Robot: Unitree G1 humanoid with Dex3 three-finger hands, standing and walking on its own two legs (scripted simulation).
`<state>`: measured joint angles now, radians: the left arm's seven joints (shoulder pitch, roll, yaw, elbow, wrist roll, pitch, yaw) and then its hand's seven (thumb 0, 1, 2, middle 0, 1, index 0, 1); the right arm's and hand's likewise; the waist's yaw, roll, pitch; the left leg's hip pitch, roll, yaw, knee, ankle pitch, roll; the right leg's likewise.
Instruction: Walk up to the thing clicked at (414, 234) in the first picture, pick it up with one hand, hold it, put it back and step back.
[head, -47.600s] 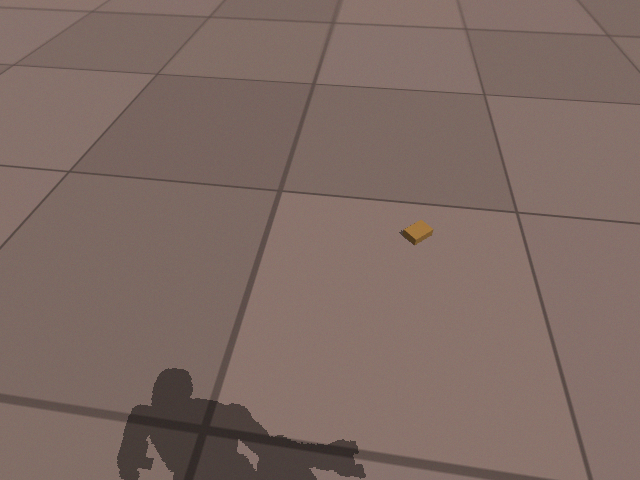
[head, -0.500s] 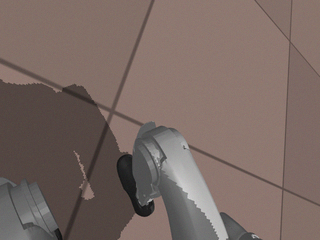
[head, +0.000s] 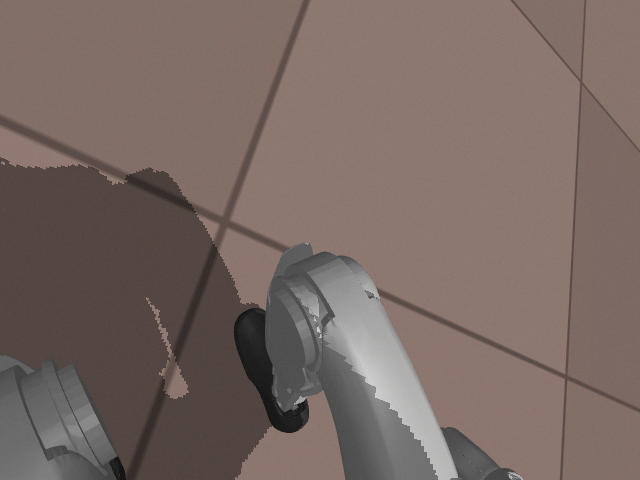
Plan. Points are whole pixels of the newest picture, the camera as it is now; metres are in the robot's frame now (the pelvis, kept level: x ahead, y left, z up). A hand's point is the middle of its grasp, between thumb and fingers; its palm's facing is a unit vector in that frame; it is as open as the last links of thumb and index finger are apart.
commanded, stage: settle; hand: left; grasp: from above
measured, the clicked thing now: out of the picture +0.46 +0.40 -0.28
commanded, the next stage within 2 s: lift in 0.80 s
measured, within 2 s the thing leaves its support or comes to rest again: leaves its support in 0.18 s
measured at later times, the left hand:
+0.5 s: hand out of the picture +0.45 +0.41 -0.17, palm faces -0.43 -0.13 -0.90, open 9.6 cm
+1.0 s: hand out of the picture +0.44 +0.40 -0.11, palm faces -0.45 -0.12 -0.89, open 9.5 cm
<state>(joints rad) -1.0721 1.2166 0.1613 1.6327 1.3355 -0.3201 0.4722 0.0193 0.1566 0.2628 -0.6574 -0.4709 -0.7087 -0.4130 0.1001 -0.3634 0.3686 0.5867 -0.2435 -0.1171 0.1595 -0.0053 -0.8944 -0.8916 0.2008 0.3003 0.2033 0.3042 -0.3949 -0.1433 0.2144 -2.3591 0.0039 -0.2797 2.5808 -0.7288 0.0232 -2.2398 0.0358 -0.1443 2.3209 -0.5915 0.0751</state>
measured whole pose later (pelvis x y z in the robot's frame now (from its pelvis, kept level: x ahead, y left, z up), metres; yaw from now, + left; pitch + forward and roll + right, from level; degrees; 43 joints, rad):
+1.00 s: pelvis -0.01 +0.00 +0.04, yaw +6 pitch +34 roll -14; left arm -1.01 0.95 0.11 1.26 1.25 -0.24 0.15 0.01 0.16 0.13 -0.83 -0.25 -0.86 -0.22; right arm 0.18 -0.32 0.14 0.57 -0.12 0.03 0.13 0.00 -0.90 -0.89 0.20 0.30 0.20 0.30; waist -0.28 0.01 0.03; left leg -2.34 -0.03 -0.17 2.39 -0.66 0.03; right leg -2.23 -0.03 -0.07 2.22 -0.60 0.06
